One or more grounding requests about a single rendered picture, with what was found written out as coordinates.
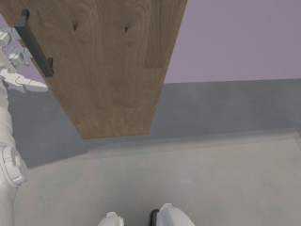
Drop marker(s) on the cupboard door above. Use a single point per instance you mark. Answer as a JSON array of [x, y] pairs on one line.
[[107, 54]]

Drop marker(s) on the robot left shin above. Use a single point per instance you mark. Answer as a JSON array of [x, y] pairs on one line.
[[111, 214]]

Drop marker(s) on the robot shin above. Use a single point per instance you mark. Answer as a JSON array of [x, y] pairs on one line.
[[111, 214], [164, 206]]

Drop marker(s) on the robot left forearm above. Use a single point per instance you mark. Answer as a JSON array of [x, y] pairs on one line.
[[6, 138]]

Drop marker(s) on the left robot upper arm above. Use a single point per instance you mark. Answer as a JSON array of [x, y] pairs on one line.
[[13, 172]]

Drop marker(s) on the robot left hand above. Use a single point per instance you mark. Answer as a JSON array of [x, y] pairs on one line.
[[13, 58]]

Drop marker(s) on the handle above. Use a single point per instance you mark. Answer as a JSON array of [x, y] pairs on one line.
[[32, 45]]

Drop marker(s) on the robot right shin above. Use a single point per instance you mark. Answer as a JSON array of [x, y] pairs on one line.
[[164, 206]]

